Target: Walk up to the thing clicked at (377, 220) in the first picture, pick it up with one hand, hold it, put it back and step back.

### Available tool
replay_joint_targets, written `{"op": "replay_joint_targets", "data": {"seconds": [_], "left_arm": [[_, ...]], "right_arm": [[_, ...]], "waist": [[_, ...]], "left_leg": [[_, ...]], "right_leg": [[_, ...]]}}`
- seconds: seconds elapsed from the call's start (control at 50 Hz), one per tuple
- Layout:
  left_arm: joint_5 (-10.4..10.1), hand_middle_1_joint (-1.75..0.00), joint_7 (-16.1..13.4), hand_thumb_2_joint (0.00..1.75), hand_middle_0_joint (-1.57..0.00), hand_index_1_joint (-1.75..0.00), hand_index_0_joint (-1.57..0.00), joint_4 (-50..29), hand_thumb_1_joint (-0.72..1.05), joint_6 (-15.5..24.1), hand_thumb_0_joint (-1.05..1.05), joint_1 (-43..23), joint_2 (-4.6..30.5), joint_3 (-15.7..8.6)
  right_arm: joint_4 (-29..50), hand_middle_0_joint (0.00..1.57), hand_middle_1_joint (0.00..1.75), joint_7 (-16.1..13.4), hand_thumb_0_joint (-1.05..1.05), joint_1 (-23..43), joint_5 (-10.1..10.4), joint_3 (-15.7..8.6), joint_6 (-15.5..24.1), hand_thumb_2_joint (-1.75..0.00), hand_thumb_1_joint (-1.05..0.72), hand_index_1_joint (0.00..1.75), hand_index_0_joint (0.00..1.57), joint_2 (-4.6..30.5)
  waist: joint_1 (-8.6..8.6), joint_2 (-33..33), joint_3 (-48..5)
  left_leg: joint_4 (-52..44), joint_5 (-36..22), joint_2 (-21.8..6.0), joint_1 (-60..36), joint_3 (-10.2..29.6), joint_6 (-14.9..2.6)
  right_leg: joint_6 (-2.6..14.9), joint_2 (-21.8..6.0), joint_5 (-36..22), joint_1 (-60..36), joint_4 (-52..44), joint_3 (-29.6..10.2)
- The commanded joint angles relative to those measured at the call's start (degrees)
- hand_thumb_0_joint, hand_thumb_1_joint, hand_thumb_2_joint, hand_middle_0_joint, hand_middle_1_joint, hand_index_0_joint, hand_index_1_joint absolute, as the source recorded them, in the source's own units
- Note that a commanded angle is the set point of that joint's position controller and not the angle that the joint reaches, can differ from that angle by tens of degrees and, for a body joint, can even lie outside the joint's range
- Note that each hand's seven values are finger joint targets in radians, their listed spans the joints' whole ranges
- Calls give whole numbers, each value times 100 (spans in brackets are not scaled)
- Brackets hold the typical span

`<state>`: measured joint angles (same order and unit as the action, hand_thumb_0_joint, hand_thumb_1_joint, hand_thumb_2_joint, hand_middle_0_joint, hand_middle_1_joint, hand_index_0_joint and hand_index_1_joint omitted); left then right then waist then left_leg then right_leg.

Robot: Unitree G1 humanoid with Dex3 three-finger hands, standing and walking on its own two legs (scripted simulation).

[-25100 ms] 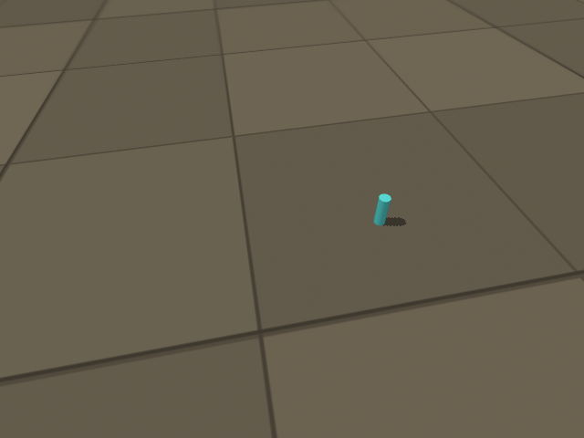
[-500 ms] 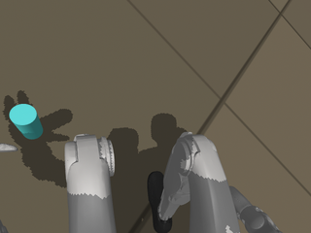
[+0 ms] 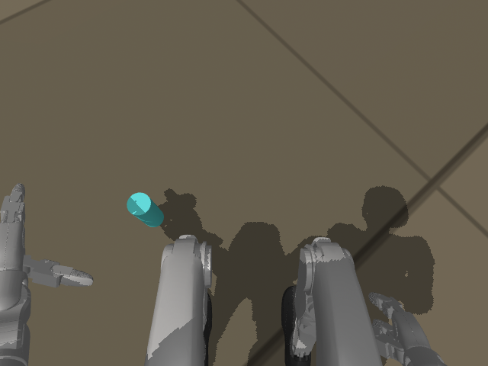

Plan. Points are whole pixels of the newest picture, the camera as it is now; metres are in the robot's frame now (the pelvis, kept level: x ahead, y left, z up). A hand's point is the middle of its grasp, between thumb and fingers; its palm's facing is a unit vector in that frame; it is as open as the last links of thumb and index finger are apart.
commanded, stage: home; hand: left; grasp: from the side
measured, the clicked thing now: (147, 211) +0.41 +0.28 -0.35
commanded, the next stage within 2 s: none
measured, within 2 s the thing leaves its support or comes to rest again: neither
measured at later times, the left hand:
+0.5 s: hand (29, 257) +0.26 +0.24 +0.13, palm faces +0.21 -0.90 -0.38, open 17.3 cm
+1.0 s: hand out of the picture +0.24 +0.20 +0.24, palm faces +0.19 -0.93 -0.30, open 17.5 cm
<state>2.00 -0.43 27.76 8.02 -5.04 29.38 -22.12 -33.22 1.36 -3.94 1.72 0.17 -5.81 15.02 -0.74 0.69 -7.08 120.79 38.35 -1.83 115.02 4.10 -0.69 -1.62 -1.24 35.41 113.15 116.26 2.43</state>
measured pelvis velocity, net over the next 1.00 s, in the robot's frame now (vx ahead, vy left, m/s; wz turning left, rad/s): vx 0.09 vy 0.00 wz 0.08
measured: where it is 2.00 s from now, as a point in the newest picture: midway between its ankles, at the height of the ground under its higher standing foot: (246, 347)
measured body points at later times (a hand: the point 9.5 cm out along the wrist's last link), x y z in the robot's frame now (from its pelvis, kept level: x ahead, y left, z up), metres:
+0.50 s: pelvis +0.07 -0.01 +0.23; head +0.15 +0.01 +0.67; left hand +0.25 +0.28 +0.16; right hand +0.26 -0.25 +0.14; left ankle +0.08 +0.12 -0.39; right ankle +0.11 -0.13 -0.39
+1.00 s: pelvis +0.09 +0.00 +0.29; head +0.11 +0.00 +0.74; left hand +0.23 +0.25 +0.26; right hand +0.27 -0.22 +0.23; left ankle +0.08 +0.12 -0.39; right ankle +0.11 -0.13 -0.39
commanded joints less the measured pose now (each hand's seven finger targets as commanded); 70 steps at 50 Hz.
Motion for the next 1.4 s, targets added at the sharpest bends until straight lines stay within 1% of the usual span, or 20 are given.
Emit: {"op": "replay_joint_targets", "data": {"seconds": [0.0,0.02,0.08,0.1,0.12,0.14,0.36,0.38,0.42,0.44,0.56,0.66,0.7,0.76,1.02,1.04,1.12,1.14,1.28,1.38], "left_arm": [[-89,-6,-375,7,-5,-6,-5,-1444,-52,-221,0,38,1366,-408],[-116,-6,-409,8,-5,-6,-5,-1344,-51,-346,0,323,1074,-236],[-154,-6,-562,7,-5,-6,-5,-1946,-53,-566,0,322,1180,-276],[-157,-5,-550,5,-5,-5,-5,-1300,-56,-729,0,842,574,131],[-208,-5,-603,5,-5,-5,-5,-1777,-55,-781,0,671,723,30],[-198,-6,-631,7,-5,-6,-5,-1450,-52,-887,0,880,420,241],[-197,-5,-980,5,-5,-5,-5,-1894,-56,-1661,0,1507,-263,1069],[-203,-6,-1043,7,-5,-6,-5,-2336,-52,-1676,0,1336,-92,979],[-200,-6,-1060,7,-5,-6,-5,-2094,-53,-1828,0,1724,-514,1351],[-213,-6,-1103,7,-5,-6,-5,-2540,-53,-1859,0,1664,-331,1231],[-233,-6,-1182,8,-5,-6,-5,-2929,-52,-2157,0,2502,-889,1778],[-252,-6,-1182,6,-5,-6,-5,-3957,-54,-2225,0,2915,-904,1876],[-261,-5,-1100,6,-5,-6,-5,-3510,-55,-2290,0,3345,-1318,2196],[-241,-6,-1079,8,-5,-6,-5,-4011,-52,-2219,0,3195,-1043,1901],[-197,-5,-863,3,-5,-5,-5,-3766,-59,-2069,0,2978,-1270,2078],[-214,-5,-878,3,-5,-5,-5,-4268,-59,-2012,0,2678,-1046,1935],[-225,-5,-829,3,-5,-5,-5,-3672,-59,-2066,0,3157,-1317,2096],[-225,-5,-856,3,-4,-5,-4,-4212,-60,-2009,0,2749,-1051,1926],[-218,-5,-811,4,-5,-5,-5,-3879,-58,-1998,0,2951,-1100,1898],[-239,-5,-795,4,-5,-5,-5,-3844,-58,-1982,0,2830,-1133,1918]], "right_arm": [[800,20,30,-332,0,-329,89,-502,224,-90,-90,30,20,1087],[909,20,30,-392,0,-286,110,-484,243,-90,-90,30,20,1024],[888,20,30,-546,0,-416,101,-477,295,-90,-90,30,20,901],[950,20,30,-575,0,-330,107,-432,338,-90,-90,30,20,844],[925,20,30,-617,0,-419,98,-437,387,-90,-90,30,20,823],[948,20,30,-667,0,-405,95,-417,435,-90,-90,30,20,777],[1011,20,30,-1025,0,-667,74,-241,814,-90,-90,30,20,569],[991,20,30,-1063,0,-753,71,-237,834,-90,-90,30,20,557],[1051,20,30,-1116,0,-761,57,-203,874,-90,-90,30,20,494],[1046,20,30,-1152,0,-850,53,-206,896,-90,-90,30,20,496],[1236,20,30,-1293,0,-887,24,-121,1039,-90,-90,30,20,384],[1329,20,30,-1364,0,-986,-42,-115,1178,-90,-90,30,20,313],[1408,20,30,-1336,0,-905,-47,-80,1223,-90,-90,30,20,301],[1444,20,30,-1326,0,-923,-61,-132,1270,-90,-90,30,20,326],[1432,20,30,-1241,0,-838,-112,-110,1519,-90,-90,30,20,323],[1394,20,30,-1247,0,-871,-115,-108,1518,-90,-90,30,20,309],[1386,20,30,-1219,0,-807,-116,-80,1542,-90,-90,30,20,303],[1364,20,30,-1233,0,-857,-115,-145,1541,-90,-90,30,20,367],[1320,20,30,-1218,0,-857,-115,-125,1533,-90,-90,30,20,334],[1344,20,30,-1217,0,-781,-111,-114,1570,-90,-90,30,20,309]], "waist": [[62,-695,-3373],[27,-713,-3361],[97,-634,-3447],[-60,-507,-3115],[-8,-447,-3137],[-120,-327,-2947],[-143,-430,-2085],[-94,-484,-2202],[-188,-479,-1814],[-106,-541,-1852],[-162,-590,-1116],[-64,-452,-988],[-114,-229,-437],[-58,-249,-524],[-113,-359,-322],[-58,-571,-500],[-78,-295,-320],[-63,-403,-529],[-47,-254,-496],[-82,-169,-287]], "left_leg": [[-2628,-65,95,-3185,-86,-113],[-2750,-137,114,-3296,-147,-109],[-3007,-672,146,-3750,-325,-124],[-3155,-788,137,-3831,-319,-129],[-3254,-875,134,-3930,-338,-133],[-3383,-940,136,-4014,-350,-145],[-5170,-1765,123,-6077,-356,-54],[-5306,-1813,127,-6272,-357,-46],[-5618,-1901,125,-6527,-379,-29],[-5778,-1940,136,-6755,-388,-24],[-6715,-1946,112,-7540,-346,33],[-7044,-2475,105,-7999,-303,45],[-7178,-2410,87,-7938,-273,43],[-7303,-2417,94,-8074,-277,50],[-7582,-2128,105,-8283,-259,96],[-7560,-2216,121,-8373,-297,100],[-7525,-2279,134,-8281,-308,76],[-7532,-2410,123,-8427,-321,86],[-7462,-2477,148,-8365,-388,66],[-7479,-1960,186,-8219,-441,13]], "right_leg": [[336,186,-81,-2600,-2130,42],[334,176,-112,-2854,-2328,22],[309,153,-513,-3669,-2870,-113],[308,166,-623,-3763,-3015,-78],[281,155,-723,-4073,-3209,-118],[263,149,-816,-4262,-3402,-133],[260,127,-1577,-6103,-5152,-45],[259,106,-1619,-6327,-5284,-48],[238,120,-1725,-6545,-5606,-34],[235,108,-1750,-6774,-5790,-49],[225,196,-1741,-7406,-6494,126],[228,241,-2183,-7938,-6762,217],[219,268,-2083,-7859,-6892,266],[209,262,-2088,-8094,-7034,252],[222,265,-1799,-8195,-7161,208],[228,251,-1892,-8271,-7178,184],[213,247,-1954,-8277,-7253,183],[215,245,-2077,-8352,-7225,178],[190,208,-2197,-8415,-7283,123],[146,161,-1780,-8276,-7470,55]]}}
